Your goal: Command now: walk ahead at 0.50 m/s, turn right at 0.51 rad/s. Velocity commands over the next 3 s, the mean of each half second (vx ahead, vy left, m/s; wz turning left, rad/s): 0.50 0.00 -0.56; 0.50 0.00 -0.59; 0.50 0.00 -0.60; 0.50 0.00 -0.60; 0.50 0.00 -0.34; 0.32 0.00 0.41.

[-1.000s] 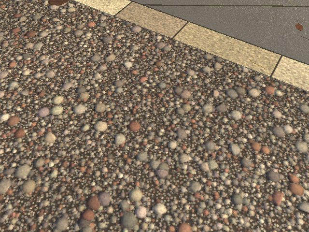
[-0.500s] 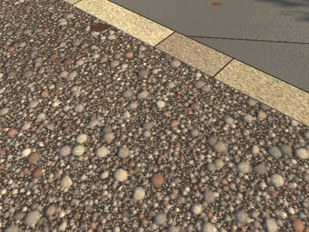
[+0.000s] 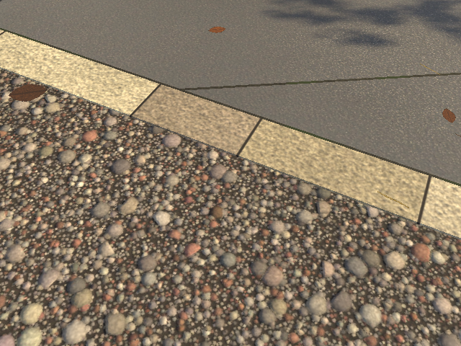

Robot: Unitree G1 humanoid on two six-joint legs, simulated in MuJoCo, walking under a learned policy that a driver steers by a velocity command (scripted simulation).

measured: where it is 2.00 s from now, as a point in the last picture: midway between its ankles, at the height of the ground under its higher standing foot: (396, 224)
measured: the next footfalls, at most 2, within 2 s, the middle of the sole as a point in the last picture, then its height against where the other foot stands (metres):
right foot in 0.28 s outside the picture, level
left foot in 0.76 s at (250, 301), level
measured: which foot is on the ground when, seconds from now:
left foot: down 0.00-0.28, up 0.30-0.74, down 0.76-1.00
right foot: up 0.00-0.26, down 0.28-0.78, up 0.80-1.00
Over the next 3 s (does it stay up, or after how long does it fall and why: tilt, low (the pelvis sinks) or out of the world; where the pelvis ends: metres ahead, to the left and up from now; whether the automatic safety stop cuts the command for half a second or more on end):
stays up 1.01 -1.08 -0.01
